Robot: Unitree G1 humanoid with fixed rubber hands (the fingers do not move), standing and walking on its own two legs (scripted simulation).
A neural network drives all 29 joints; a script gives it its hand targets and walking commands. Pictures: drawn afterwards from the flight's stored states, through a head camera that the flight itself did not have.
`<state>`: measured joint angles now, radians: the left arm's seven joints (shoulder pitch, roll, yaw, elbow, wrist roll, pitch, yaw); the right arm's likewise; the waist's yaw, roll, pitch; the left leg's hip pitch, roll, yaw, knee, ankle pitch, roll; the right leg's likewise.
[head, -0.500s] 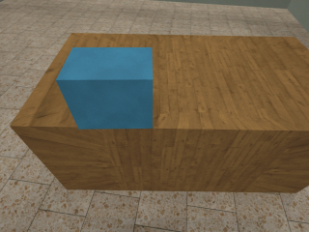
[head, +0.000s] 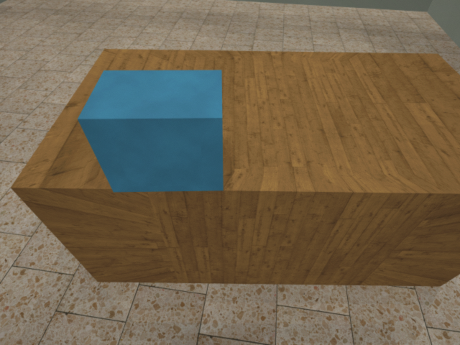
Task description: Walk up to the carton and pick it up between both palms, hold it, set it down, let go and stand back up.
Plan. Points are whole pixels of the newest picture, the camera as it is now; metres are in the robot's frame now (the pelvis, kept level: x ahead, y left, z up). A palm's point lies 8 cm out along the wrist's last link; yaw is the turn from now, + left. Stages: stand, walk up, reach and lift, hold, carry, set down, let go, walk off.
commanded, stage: walk up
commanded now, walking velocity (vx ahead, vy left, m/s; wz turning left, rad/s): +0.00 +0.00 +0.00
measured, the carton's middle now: (165, 132) +0.60 +0.18 +0.01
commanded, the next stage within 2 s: none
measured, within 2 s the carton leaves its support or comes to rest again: neither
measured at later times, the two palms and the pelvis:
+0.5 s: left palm out of the picture +0.01 +0.19 -0.15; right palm out of the picture +0.00 -0.18 -0.15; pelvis +0.05 +0.01 +0.00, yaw +0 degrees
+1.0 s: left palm out of the picture +0.02 +0.23 -0.14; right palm out of the picture +0.08 -0.18 -0.16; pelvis +0.11 +0.03 -0.01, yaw +1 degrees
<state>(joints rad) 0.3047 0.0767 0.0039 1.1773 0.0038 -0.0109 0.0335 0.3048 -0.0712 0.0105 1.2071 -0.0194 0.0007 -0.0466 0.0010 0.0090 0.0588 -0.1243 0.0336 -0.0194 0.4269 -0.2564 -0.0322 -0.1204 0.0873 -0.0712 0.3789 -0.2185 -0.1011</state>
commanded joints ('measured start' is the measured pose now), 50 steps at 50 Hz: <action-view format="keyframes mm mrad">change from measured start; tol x16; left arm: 1 71 104 20 -32 -4 -7 3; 50 257 142 61 -18 14 -57 4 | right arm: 1 137 -64 -12 -9 -6 -4 -2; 41 161 -75 -10 -7 14 -4 -22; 50 -57 -95 -61 -161 -22 -19 32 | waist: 1 -16 -7 120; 42 102 21 -12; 46 97 -65 260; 50 71 -95 201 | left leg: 1 -61 28 -14 -31 51 42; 36 54 71 -38 -34 415 57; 41 3 45 -17 -25 245 48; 43 -515 -25 100 403 -358 18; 50 -530 68 23 560 -121 -9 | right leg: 1 -132 -215 238 -209 -118 39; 24 48 -204 146 -37 600 37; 30 -15 -189 140 -49 409 21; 41 81 -201 143 -20 554 16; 42 296 -350 370 -70 9 -36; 44 208 -576 663 -281 -564 -100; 50 89 -464 438 -243 -6 -62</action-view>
